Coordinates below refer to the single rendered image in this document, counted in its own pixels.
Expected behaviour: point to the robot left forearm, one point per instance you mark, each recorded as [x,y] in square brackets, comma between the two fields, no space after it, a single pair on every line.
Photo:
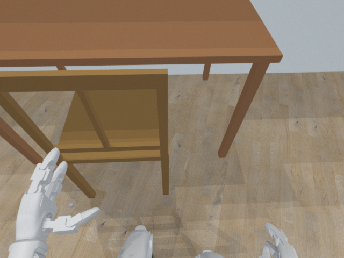
[29,248]

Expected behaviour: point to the robot left thigh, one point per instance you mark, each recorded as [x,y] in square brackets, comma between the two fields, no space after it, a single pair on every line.
[139,244]

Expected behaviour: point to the chair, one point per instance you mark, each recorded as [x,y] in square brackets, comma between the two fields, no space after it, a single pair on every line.
[116,115]

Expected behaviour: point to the robot left hand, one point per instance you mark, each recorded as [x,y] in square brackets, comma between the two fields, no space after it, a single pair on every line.
[39,201]

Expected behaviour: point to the table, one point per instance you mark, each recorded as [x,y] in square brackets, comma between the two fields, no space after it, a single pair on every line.
[42,33]

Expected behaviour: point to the left robot shin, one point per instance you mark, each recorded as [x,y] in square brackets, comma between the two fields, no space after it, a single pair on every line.
[140,227]

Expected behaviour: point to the robot right hand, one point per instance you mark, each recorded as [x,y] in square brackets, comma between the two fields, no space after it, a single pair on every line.
[284,249]

